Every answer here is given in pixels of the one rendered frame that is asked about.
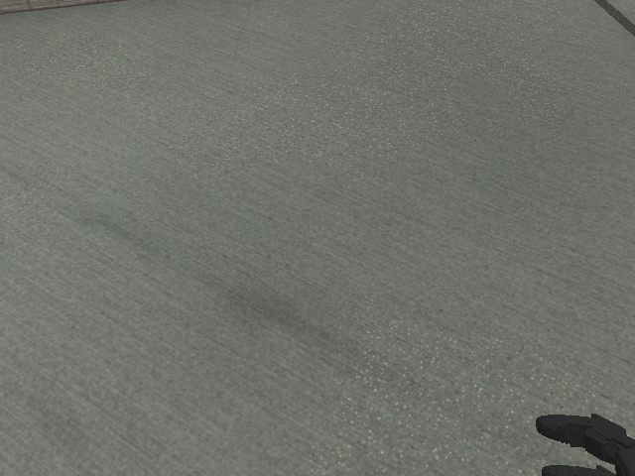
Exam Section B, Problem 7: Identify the robot right hand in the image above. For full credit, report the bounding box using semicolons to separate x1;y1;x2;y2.
536;414;635;476

